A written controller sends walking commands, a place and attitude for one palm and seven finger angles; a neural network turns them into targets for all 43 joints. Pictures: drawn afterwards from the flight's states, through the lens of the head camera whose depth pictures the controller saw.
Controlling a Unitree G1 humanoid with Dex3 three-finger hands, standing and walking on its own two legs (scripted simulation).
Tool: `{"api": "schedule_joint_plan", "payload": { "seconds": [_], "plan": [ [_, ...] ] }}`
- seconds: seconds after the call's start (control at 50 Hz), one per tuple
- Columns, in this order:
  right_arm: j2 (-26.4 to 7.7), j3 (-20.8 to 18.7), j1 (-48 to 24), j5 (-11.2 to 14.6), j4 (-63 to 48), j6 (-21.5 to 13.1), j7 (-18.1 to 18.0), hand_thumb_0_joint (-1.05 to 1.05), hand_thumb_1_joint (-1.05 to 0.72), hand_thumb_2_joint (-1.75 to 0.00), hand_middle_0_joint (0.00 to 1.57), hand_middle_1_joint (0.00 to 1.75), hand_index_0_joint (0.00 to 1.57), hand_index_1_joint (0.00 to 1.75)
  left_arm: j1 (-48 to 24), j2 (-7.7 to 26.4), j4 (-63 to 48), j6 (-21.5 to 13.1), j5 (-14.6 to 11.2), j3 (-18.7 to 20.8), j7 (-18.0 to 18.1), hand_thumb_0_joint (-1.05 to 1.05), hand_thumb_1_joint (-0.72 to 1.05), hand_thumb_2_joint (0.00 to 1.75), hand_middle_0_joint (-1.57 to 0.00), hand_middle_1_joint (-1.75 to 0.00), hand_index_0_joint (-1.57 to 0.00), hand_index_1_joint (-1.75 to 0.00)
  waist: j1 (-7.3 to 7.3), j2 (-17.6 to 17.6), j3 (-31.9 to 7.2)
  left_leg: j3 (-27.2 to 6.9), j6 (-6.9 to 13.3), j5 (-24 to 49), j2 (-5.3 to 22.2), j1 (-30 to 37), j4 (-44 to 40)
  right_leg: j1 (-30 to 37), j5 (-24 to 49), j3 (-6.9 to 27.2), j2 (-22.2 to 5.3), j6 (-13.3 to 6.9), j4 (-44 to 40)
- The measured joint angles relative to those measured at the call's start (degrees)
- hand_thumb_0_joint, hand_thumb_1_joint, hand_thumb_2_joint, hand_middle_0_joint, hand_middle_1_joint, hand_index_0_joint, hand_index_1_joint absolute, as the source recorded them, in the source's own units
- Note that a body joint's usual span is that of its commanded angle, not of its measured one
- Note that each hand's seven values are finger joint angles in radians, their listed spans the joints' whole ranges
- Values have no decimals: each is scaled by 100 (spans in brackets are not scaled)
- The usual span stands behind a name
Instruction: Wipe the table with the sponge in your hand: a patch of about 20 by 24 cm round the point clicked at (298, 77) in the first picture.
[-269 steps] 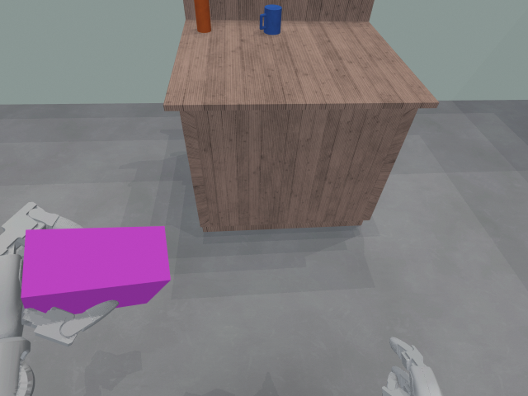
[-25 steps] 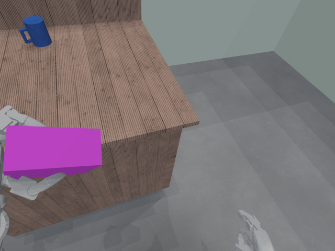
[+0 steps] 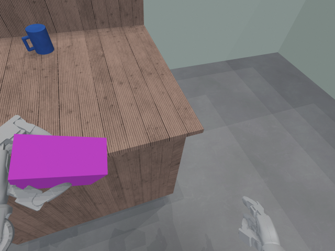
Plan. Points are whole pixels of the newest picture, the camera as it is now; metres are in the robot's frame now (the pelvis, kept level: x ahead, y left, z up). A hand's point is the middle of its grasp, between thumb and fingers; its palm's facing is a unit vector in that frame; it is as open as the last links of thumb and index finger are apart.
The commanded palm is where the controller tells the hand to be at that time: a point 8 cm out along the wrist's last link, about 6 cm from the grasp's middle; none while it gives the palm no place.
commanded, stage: look again from close up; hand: left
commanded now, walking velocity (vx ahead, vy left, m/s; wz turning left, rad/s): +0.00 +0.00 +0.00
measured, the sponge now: (73, 163) +0.24 +0.21 +0.13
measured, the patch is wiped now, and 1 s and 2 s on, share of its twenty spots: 0.00 0.00 0.00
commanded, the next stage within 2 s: shuffle to correct the standing spot in 0.32 s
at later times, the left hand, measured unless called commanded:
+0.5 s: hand (42, 174) +0.20 +0.24 +0.15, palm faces +0.36 -0.84 -0.39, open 10.7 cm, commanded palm +0.14 +0.27 +0.17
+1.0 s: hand (33, 155) +0.23 +0.27 +0.16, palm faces +0.40 -0.82 -0.40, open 10.7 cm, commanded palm +0.18 +0.31 +0.17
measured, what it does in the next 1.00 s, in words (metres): lifts its left foot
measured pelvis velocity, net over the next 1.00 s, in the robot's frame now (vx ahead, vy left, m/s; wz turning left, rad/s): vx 0.03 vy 0.02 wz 0.03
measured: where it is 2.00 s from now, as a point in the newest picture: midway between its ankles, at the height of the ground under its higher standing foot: outside the picture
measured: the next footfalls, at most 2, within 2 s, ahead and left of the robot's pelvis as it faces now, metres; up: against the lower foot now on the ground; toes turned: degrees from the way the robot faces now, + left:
left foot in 1.08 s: +0.13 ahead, +0.19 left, +0.00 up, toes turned +1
right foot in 1.24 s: +0.14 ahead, -0.01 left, +0.00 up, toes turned +0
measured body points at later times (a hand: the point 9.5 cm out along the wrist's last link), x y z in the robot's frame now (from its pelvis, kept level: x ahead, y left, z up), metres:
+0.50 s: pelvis -0.01 -0.01 +0.00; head +0.00 +0.00 +0.45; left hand +0.18 +0.28 +0.17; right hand +0.16 -0.24 -0.08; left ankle +0.01 +0.08 -0.74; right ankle +0.00 -0.12 -0.74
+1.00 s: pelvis +0.03 +0.02 -0.02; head +0.04 +0.03 +0.43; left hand +0.20 +0.31 +0.18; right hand +0.20 -0.20 -0.10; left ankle +0.02 +0.12 -0.70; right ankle +0.02 -0.09 -0.74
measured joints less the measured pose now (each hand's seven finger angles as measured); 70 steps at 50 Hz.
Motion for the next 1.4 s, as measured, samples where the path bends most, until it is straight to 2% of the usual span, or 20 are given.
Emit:
{"api": "schedule_joint_plan", "payload": {
  "seconds": [0.24,0.52,0.66,0.72,0.8,0.86,0.88,0.92,0.96,1.0,1.02,1.08,1.14,1.18,1.2,1.24,1.28,1.34,1.36,1.4],
  "plan": [
    [-9,9,275,3,183,60,-99,1,-90,-90,20,30,20,29,24,-156,352,25,21,-142,58,-1,-53,101,-64,-138,-66,-137,-62,152,-175,-61,-38,145,69,20,-129,90,201,-58,75,-57,-260],
    [-70,-57,307,7,199,47,-98,1,-90,-90,20,30,20,29,132,-106,337,16,10,-169,63,-1,-53,102,-64,-138,-66,-137,-136,222,-205,-107,-48,182,82,2,-131,116,251,-105,92,-72,-324],
    [-200,-186,346,2,207,73,-50,1,-90,-90,20,30,20,29,286,-86,261,-39,-5,-193,70,-1,-53,102,-64,-138,-66,-137,-166,286,-325,-157,34,-220,36,-237,523,-53,-129,-168,42,-28,233],
    [-220,-220,362,17,231,89,-32,1,-90,-90,20,30,20,29,255,-64,242,-63,2,-139,83,-1,-53,102,-64,-138,-66,-137,-148,187,-311,-101,113,-388,-85,-237,722,-167,-416,-121,-89,21,677],
    [-127,-199,361,-10,210,20,-14,1,-91,-90,20,30,20,29,103,0,281,-78,60,7,98,-1,-53,102,-64,-138,-66,-137,-138,44,-222,-1,202,-470,-283,-140,733,-475,-954,28,-180,-49,1621],
    [-49,-126,408,-14,158,-33,65,1,-91,-90,20,30,20,29,55,41,257,-117,93,53,105,-1,-53,102,-64,-138,-66,-137,-165,95,-203,-43,210,-515,-319,-136,771,-427,-903,-117,-90,-136,1339],
    [-51,-100,420,-12,126,-34,97,1,-91,-90,20,30,20,29,58,50,221,-152,98,57,102,-1,-53,102,-64,-138,-66,-137,-180,151,-201,-69,201,-595,-308,-205,919,-364,-591,-153,-55,-184,1128],
    [-65,-105,402,12,164,7,163,1,-90,-90,20,30,20,29,49,18,161,-220,73,0,66,-1,-53,102,-64,-138,-66,-137,-207,311,-193,-99,39,-807,-205,-539,1663,-347,-624,-267,19,-185,1166],
    [-58,-126,374,49,249,76,235,1,-90,-90,20,30,20,29,104,-43,66,-264,19,-34,31,-1,-53,102,-64,-138,-66,-137,-140,280,-202,-85,-105,-1196,-134,-978,2703,-336,-780,-230,11,-170,1193],
    [-61,-122,338,47,300,136,267,1,-90,-90,20,30,20,29,184,-107,-38,-284,19,-26,52,-1,-53,102,-64,-137,-66,-137,-72,174,-181,-92,-143,-1289,52,-1250,3057,-322,-830,-112,-38,-131,1188],
    [-64,-119,326,44,306,154,266,1,-90,-90,20,30,20,29,206,-123,-76,-289,35,-16,72,-1,-53,102,-64,-137,-66,-137,-53,113,-156,-86,-144,-1184,178,-1265,2847,-314,-852,-53,-80,-96,1211],
    [-173,-142,302,57,212,115,190,1,-90,-90,20,30,20,30,204,-114,-232,-227,40,36,114,-1,-53,102,-64,-137,-66,-137,-23,98,-45,-152,-98,-374,477,-813,1302,-387,-1126,108,-173,33,1661],
    [-48,-267,108,97,251,-1,88,1,-90,-90,20,30,20,29,-64,83,-98,-217,56,196,105,-1,-53,102,-64,-137,-66,-137,5,-76,144,91,-315,-482,324,-769,1516,-824,-1688,422,-258,-13,2896],
    [79,-241,55,81,266,-69,79,1,-91,-90,20,30,20,29,-215,193,80,-139,75,272,88,-1,-53,102,-64,-137,-66,-137,-80,-108,167,136,-348,-526,236,-718,1467,-1052,-1857,362,-193,-27,3362],
    [120,-207,64,93,256,-101,99,1,-91,-90,20,30,20,29,-238,218,123,-104,83,293,82,-1,-53,102,-64,-137,-66,-137,-131,-74,154,117,-351,-511,221,-705,1422,-1043,-1828,261,-153,-38,3166],
    [133,-124,141,133,179,-150,163,1,-91,-90,20,30,20,29,-157,254,69,-87,93,318,76,-1,-53,102,-64,-137,-66,-137,-215,49,90,59,-342,-572,229,-784,1531,-794,-1279,81,-70,-130,2125],
    [68,-112,170,144,243,-114,222,1,-91,-90,20,30,20,29,-13,154,-32,-127,59,233,33,-1,-53,102,-64,-137,-66,-137,-322,274,94,-58,-276,-847,233,-1030,2314,-675,-1125,-73,-7,-277,1987],
    [-21,-141,283,157,420,-35,286,1,-91,-90,20,30,20,29,316,-16,-199,-208,-27,96,-30,-1,-53,102,-64,-137,-66,-137,-286,325,26,-25,-312,-982,149,-1381,3365,-428,-1026,-72,-44,-271,1559],
    [-37,-143,317,148,455,-7,287,1,-91,-90,20,30,20,29,434,-11,-219,-262,-22,109,-23,-1,-53,102,-64,-137,-66,-137,-253,272,3,31,-293,-987,156,-1420,3355,-370,-968,-23,-85,-246,1412],
    [-58,-162,385,122,474,23,267,1,-91,-90,20,30,20,29,581,49,-186,-349,5,185,16,-1,-53,102,-64,-137,-66,-137,-183,130,-13,150,-226,-843,207,-1316,2722,-288,-894,76,-192,-183,1226]
  ]
}}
